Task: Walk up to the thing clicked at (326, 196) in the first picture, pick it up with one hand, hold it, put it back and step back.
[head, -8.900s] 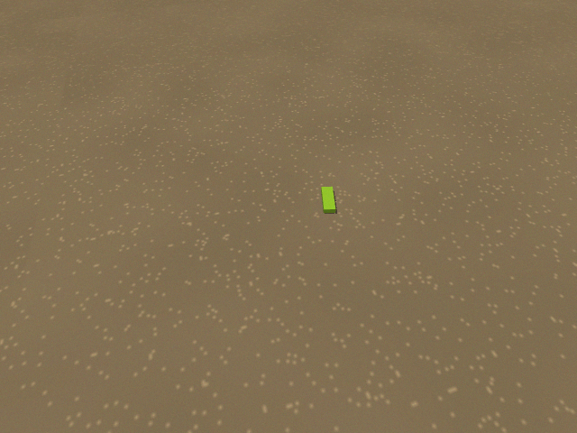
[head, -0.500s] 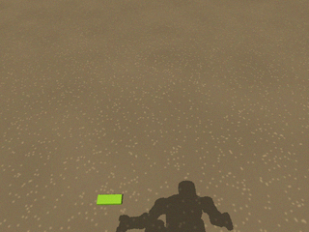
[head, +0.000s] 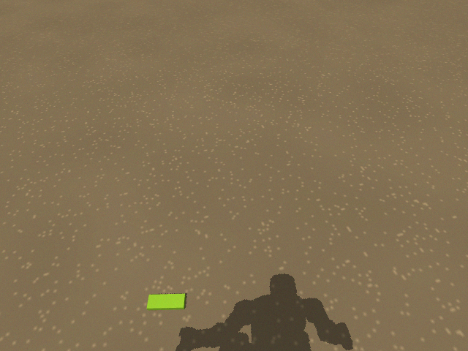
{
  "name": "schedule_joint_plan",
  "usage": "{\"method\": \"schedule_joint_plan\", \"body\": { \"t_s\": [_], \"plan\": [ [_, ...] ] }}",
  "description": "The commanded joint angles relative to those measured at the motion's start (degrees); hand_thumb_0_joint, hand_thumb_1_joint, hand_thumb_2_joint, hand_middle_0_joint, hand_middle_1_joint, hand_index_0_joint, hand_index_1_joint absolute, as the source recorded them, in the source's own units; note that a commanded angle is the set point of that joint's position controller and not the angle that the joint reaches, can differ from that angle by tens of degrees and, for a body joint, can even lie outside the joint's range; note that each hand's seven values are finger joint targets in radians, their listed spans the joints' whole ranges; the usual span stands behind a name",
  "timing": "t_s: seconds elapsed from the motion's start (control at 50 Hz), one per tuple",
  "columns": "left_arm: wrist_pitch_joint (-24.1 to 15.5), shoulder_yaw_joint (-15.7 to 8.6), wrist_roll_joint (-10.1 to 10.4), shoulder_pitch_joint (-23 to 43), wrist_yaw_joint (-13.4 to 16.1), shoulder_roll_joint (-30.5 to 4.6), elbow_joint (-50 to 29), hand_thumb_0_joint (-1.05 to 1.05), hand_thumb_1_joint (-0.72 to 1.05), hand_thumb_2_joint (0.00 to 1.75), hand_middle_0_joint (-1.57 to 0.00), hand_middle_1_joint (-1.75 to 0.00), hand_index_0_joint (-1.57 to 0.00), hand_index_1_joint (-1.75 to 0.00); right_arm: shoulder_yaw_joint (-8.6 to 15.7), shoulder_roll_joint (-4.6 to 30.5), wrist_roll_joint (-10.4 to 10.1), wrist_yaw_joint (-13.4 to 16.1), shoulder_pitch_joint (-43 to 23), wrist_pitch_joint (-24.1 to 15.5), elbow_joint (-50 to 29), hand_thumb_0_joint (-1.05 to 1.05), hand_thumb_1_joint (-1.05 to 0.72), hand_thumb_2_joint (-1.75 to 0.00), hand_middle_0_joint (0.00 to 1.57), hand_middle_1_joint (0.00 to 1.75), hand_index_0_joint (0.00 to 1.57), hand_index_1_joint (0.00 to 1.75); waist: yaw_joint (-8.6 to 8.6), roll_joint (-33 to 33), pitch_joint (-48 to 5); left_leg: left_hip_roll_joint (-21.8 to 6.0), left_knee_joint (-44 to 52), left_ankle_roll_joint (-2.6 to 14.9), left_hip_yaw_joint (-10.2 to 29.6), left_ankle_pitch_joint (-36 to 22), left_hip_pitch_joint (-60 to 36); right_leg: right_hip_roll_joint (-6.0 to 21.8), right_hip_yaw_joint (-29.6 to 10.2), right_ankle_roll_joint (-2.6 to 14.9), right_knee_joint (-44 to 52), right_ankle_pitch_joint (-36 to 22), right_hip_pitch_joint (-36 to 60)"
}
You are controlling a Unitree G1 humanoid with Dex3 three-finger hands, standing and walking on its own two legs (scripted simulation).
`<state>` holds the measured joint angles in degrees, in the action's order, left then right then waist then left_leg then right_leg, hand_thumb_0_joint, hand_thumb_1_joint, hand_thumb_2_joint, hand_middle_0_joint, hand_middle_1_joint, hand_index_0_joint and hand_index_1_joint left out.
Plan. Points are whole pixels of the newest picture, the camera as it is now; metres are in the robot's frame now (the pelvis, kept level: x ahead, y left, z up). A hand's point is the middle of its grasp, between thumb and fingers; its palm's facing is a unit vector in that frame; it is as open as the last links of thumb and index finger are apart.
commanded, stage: stand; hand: left
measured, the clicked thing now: (166, 301) +0.45 +0.31 -0.77
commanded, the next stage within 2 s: walk up in 1.60 s
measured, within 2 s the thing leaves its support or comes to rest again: neither
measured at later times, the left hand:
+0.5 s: hand out of the picture +0.07 +0.26 -0.16, palm faces -0.02 -0.94 -0.35, open 7.4 cm
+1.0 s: hand out of the picture +0.07 +0.26 -0.16, palm faces -0.02 -0.94 -0.35, open 7.4 cm
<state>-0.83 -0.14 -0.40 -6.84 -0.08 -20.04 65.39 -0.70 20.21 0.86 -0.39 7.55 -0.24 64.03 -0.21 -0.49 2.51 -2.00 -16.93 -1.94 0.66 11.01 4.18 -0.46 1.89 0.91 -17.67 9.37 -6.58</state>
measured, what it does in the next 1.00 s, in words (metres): stands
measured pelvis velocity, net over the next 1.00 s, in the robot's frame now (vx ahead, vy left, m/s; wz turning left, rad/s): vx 0.01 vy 0.00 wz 0.00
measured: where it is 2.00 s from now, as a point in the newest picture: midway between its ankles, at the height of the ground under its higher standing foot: outside the picture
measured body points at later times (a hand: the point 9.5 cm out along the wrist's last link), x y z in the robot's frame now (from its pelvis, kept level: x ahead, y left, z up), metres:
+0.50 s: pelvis +0.00 +0.00 +0.00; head +0.01 +0.00 +0.45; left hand +0.07 +0.31 -0.13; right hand +0.07 -0.30 -0.14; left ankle -0.02 +0.14 -0.75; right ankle +0.00 -0.11 -0.75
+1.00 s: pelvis +0.01 +0.00 +0.00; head +0.02 +0.00 +0.45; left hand +0.08 +0.31 -0.13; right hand +0.08 -0.30 -0.13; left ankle -0.02 +0.14 -0.75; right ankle +0.00 -0.11 -0.75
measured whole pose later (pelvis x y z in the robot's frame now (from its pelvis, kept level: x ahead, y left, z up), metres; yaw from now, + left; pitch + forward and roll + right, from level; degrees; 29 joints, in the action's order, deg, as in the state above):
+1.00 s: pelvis +0.01 +0.00 +0.00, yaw +0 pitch -2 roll +0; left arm -1.0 0.1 -0.5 -6.6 0.0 -20.0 65.2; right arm -0.6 20.3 0.8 -0.3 7.1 -0.3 63.8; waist -0.2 -0.4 2.5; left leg -1.8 -17.0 -1.7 0.4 11.5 4.0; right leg -0.3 1.7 0.6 -17.6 9.7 -6.4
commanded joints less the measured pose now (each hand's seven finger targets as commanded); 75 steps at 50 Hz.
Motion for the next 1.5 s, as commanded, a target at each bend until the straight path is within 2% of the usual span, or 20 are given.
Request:
{"method": "schedule_joint_plan", "body": {
  "t_s": [0.0, 0.16, 0.26, 0.34, 0.36, 0.52, 0.82, 0.84, 0.86, 0.98, 1.1, 1.26, 1.34, 1.44, 1.48],
  "plan": [
    [-1.1, -2.4, -0.2, 2.2, 0.6, -12.7, -3.4, 0.0, 0.9, 0.9, -0.2, -0.3, -0.2, -0.3, 2.5, 11.9, -0.1, 1.0, -2.1, -1.3, -3.2, 0.0, -0.9, -0.9, 0.2, 0.3, 0.2, 0.3, 0.14, 0.2, -3.6, -5.9, 2.2, 2.96, 4.6, -6.3, 1.4, 8.3, -6.8, 0.63, 2.4, -7.5, 1.9],
    [-1.1, -2.4, -0.1, 2.0, 0.7, -12.6, -3.4, 0.0, 0.9, 0.9, -0.2, -0.3, -0.2, -0.3, 2.4, 11.9, -0.2, 1.0, -1.7, -1.4, -3.1, 0.0, -0.9, -0.9, 0.2, 0.3, 0.2, 0.3, 0.1, 0.1, -4.1, -6.1, 2.2, 2.73, 4.5, -8.9, 0.9, 8.1, -6.3, 0.42, 1.6, -9.3, 2.3],
    [-1.2, -2.2, 0.0, 2.0, 0.6, -12.3, -3.3, 0.0, 0.9, 0.9, -0.2, -0.3, -0.2, -0.3, 2.5, 12.2, -0.3, 1.0, -2.0, -1.3, -2.9, 0.0, -0.9, -0.9, 0.2, 0.3, 0.2, 0.3, 0.01, -0.1, -3.1, -5.7, 2.1, 2.89, 4.5, -6.7, 1.7, 8.3, -6.8, 0.49, 2.4, -8.7, 2.0],
    [-1.1, -2.3, 0.1, 2.0, 0.6, -12.5, -3.1, 0.0, 0.9, 0.9, -0.2, -0.3, -0.2, -0.3, 2.3, 11.7, -0.3, 1.0, -1.6, -1.3, -2.9, 0.0, -0.9, -0.9, 0.2, 0.3, 0.2, 0.3, 0.05, -0.4, -2.9, -5.6, 2.7, 2.78, 4.6, -7.2, 2.2, 8.3, -6.7, 0.44, 2.0, -9.1, 2.6],
    [-1.1, -2.3, 0.0, 1.7, 0.6, -12.5, -3.2, 0.0, 0.9, 0.9, -0.2, -0.3, -0.2, -0.3, 2.5, 12.0, -0.3, 1.0, -1.9, -1.3, -3.1, 0.0, -0.9, -0.9, 0.2, 0.3, 0.2, 0.3, -0.14, -0.1, -3.2, -5.6, 2.6, 2.68, 4.6, -6.3, 1.4, 8.0, -6.3, 0.49, 2.0, -7.4, 1.9],
    [-1.1, -2.3, 0.0, 1.9, 0.6, -12.3, -3.4, 0.0, 0.9, 0.9, -0.2, -0.3, -0.2, -0.3, 2.4, 12.1, -0.2, 1.0, -1.9, -1.5, -3.1, 0.0, -0.9, -0.9, 0.2, 0.3, 0.2, 0.3, -0.07, -0.2, -4.2, -6.0, 2.0, 2.79, 4.5, -9.7, 1.0, 8.4, -6.6, 0.45, 1.5, -10.9, 2.9],
    [-1.2, -2.4, -0.1, 2.6, 0.8, -12.7, -3.4, 0.0, 0.9, 0.9, -0.2, -0.3, -0.2, -0.3, 2.5, 11.8, -0.2, 1.1, -2.0, -1.2, -3.4, 0.0, -0.9, -0.9, 0.2, 0.3, 0.2, 0.3, 0.3, 0.5, -3.7, -5.8, 2.0, 2.75, 4.4, -9.1, 0.8, 8.2, -6.2, 0.41, 1.9, -9.9, 2.1],
    [-1.2, -2.2, -0.1, 1.9, 0.8, -12.1, -3.3, 0.0, 0.9, 0.9, -0.2, -0.3, -0.2, -0.3, 2.7, 12.4, -0.2, 1.1, -2.3, -1.2, -3.4, 0.0, -0.9, -0.9, 0.2, 0.3, 0.2, 0.3, -0.07, -0.1, -3.5, -5.8, 1.7, 2.9, 4.3, -8.3, 0.9, 8.2, -6.3, 0.33, 2.3, -9.6, 1.9],
    [-1.2, -2.3, -0.1, 2.4, 0.7, -12.6, -3.4, 0.0, 0.9, 0.9, -0.2, -0.3, -0.2, -0.3, 2.5, 11.9, -0.2, 1.1, -1.9, -1.2, -3.4, 0.0, -0.9, -0.9, 0.2, 0.3, 0.2, 0.3, 0.32, 0.0, -3.8, -5.9, 1.8, 2.89, 4.2, -8.7, 0.9, 8.4, -6.5, 0.55, 1.9, -10.2, 2.5],
    [-1.3, -2.3, -0.2, 2.1, 0.8, -12.4, -3.4, 0.0, 0.9, 0.9, -0.2, -0.3, -0.2, -0.3, 2.6, 11.9, -0.3, 1.0, -2.2, -1.3, -3.4, 0.0, -0.9, -0.9, 0.2, 0.3, 0.2, 0.3, 0.12, -0.1, -3.9, -5.8, 1.6, 3.05, 4.2, -9.8, 0.8, 8.5, -6.5, 0.45, 1.9, -12.1, 2.9],
    [-1.3, -2.3, -0.2, 2.3, 0.8, -12.4, -3.6, 0.0, 0.9, 0.9, -0.2, -0.3, -0.2, -0.3, 2.7, 12.1, -0.2, 1.1, -2.2, -1.3, -3.5, 0.0, -0.9, -0.9, 0.2, 0.3, 0.2, 0.3, 0.29, -0.3, -4.0, -5.9, 1.7, 2.99, 4.1, -9.4, 0.7, 8.4, -6.4, 0.37, 1.9, -11.4, 2.8],
    [-1.2, -2.3, -0.2, 1.6, 0.8, -12.6, -3.5, 0.0, 0.9, 0.9, -0.2, -0.3, -0.2, -0.3, 2.8, 12.0, -0.2, 0.9, -2.1, -1.2, -3.2, 0.0, -0.9, -0.9, 0.2, 0.3, 0.2, 0.3, 0.05, 0.3, -2.8, -5.6, 2.5, 2.96, 4.5, -5.7, 1.4, 8.1, -6.5, 0.36, 2.8, -7.0, 1.5],
    [-1.3, -2.2, -0.2, 2.1, 0.8, -12.3, -3.8, 0.0, 0.9, 0.9, -0.2, -0.3, -0.2, -0.3, 2.7, 12.1, -0.2, 1.0, -1.9, -1.4, -3.3, 0.0, -0.9, -0.9, 0.2, 0.3, 0.2, 0.3, 0.22, -0.8, -4.5, -5.9, 1.8, 2.9, 4.3, -9.4, 1.4, 8.4, -6.4, 0.36, 1.9, -11.4, 3.5],
    [-1.3, -2.1, -0.1, 2.0, 0.9, -12.4, -3.7, 0.0, 0.9, 0.9, -0.2, -0.3, -0.2, -0.3, 2.8, 12.1, -0.3, 1.0, -2.0, -1.3, -3.2, 0.0, -0.9, -0.9, 0.2, 0.3, 0.2, 0.3, 0.2, 0.5, -4.1, -6.1, 1.8, 3.05, 4.6, -9.9, 0.8, 8.4, -6.2, 0.34, 1.7, -10.9, 3.1],
    [-1.2, -2.1, -0.1, 1.9, 0.9, -12.3, -3.6, 0.0, 0.9, 0.9, -0.2, -0.3, -0.2, -0.3, 2.8, 12.1, -0.3, 1.0, -2.2, -1.2, -3.1, 0.0, -0.9, -0.9, 0.2, 0.3, 0.2, 0.3, 0.13, 0.0, -3.0, -5.7, 2.0, 2.83, 4.4, -8.0, 1.4, 8.3, -6.3, 0.32, 2.4, -9.4, 2.1]
  ]
}}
